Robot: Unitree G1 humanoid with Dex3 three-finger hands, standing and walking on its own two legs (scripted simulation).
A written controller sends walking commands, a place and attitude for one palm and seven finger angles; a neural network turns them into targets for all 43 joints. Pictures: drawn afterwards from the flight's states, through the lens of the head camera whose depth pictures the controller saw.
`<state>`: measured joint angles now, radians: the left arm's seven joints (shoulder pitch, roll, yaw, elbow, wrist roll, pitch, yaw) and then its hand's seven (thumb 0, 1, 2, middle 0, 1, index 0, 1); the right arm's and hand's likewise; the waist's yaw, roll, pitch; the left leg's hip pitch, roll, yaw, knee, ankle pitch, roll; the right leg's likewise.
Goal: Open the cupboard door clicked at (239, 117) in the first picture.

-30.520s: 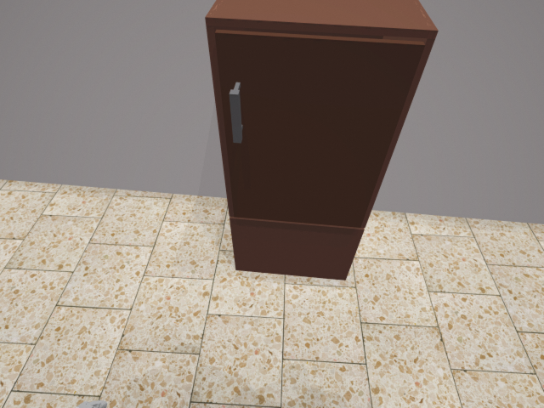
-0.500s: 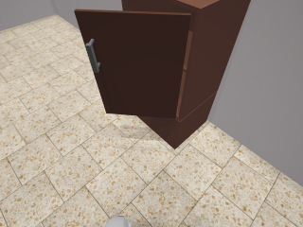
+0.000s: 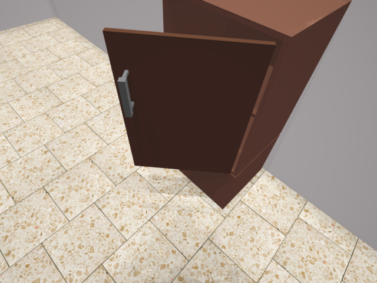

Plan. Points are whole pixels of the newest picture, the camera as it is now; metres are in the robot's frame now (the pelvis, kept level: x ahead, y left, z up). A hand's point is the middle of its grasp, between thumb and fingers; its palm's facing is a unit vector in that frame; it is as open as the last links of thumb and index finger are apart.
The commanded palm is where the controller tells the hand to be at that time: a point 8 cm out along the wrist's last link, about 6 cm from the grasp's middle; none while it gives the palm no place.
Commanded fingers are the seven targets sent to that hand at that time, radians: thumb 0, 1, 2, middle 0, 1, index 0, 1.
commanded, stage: come to a stop and stand still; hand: left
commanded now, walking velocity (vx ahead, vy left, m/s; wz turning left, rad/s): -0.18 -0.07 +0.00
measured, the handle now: (127, 94) +0.59 +0.22 +0.04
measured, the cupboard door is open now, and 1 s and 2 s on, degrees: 41 41 41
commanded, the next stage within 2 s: look again from close up in 0.86 s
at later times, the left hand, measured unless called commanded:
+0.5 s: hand out of the picture +0.06 +0.18 -0.19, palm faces +0.00 -0.98 -0.20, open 7.3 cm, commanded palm none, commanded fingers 0.00 0.90 0.90 -0.20 -0.30 -0.20 -0.30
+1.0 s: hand out of the picture +0.00 +0.21 -0.17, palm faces -0.05 -0.97 -0.26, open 7.4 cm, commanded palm none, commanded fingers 0.00 0.90 0.90 -0.20 -0.30 -0.20 -0.30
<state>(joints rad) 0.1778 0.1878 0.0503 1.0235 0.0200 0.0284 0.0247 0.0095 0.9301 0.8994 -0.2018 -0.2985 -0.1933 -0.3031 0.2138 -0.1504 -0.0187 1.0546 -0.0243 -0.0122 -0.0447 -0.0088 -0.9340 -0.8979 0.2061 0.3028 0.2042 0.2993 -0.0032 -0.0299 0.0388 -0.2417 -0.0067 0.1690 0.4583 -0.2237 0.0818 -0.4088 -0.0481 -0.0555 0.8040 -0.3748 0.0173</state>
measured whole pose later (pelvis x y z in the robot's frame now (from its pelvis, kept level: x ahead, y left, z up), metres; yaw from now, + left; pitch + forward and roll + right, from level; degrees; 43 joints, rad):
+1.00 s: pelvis -0.01 +0.02 +0.00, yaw -3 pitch +0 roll +1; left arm 0.29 0.19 -0.02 1.08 0.02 0.00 0.03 0.01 0.90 0.90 -0.20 -0.30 -0.20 -0.30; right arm 0.23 -0.21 0.00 1.03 -0.01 -0.02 -0.01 0.00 -0.91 -0.90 0.21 0.30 0.20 0.30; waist 0.01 0.02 0.04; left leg -0.20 -0.05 0.11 0.44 -0.25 0.07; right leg -0.23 -0.08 0.02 0.49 -0.27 0.05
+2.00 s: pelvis -0.03 -0.05 -0.09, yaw +1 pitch +12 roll -1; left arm 0.34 0.23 0.28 0.20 -0.35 -0.47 -0.45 0.01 0.53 0.74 -0.23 -0.53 -0.22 -0.54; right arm 0.14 -0.29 -0.05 0.52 0.04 -0.28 -0.06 0.01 -0.90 -0.90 0.20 0.30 0.20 0.30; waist 0.05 -0.01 -0.12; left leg -0.84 0.04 -0.03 1.15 -0.52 -0.03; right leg -0.81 -0.01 -0.10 1.14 -0.55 -0.05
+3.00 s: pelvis -0.03 -0.01 -0.04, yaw +1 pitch +7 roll -2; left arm 0.00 0.40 0.40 0.31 -0.34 -0.20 -0.47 -0.01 -0.49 0.31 -0.30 -1.19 -0.30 -1.19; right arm 0.26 -0.26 0.07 0.56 0.05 -0.22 -0.09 0.01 -0.90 -0.90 0.21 0.30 0.21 0.30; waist 0.01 0.03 -0.07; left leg -0.59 0.01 0.00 0.87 -0.41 0.03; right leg -0.53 -0.02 -0.08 0.80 -0.39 0.01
